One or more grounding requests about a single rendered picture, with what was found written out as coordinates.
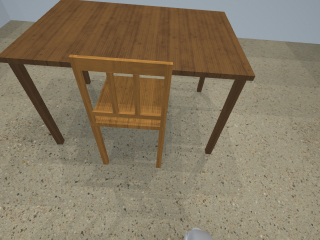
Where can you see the chair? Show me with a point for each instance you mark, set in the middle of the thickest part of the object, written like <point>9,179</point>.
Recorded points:
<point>126,102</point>

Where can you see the robot right thigh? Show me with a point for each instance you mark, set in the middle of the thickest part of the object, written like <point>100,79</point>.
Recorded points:
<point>196,234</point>

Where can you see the table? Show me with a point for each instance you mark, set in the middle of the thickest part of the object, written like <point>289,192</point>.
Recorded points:
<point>200,43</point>

